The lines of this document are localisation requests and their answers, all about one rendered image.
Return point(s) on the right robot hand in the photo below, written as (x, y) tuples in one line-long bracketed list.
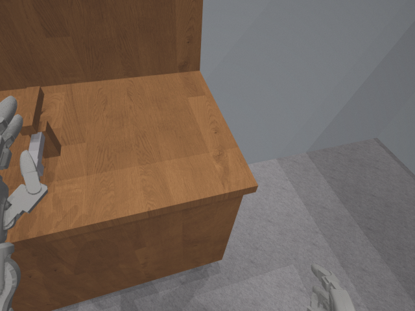
[(337, 299)]

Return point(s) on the tap lever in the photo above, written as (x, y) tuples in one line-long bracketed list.
[(36, 150)]

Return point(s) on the counter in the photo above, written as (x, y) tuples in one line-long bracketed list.
[(144, 176)]

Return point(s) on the left robot forearm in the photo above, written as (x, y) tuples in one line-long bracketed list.
[(10, 276)]

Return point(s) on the left robot hand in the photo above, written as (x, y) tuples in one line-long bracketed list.
[(25, 197)]

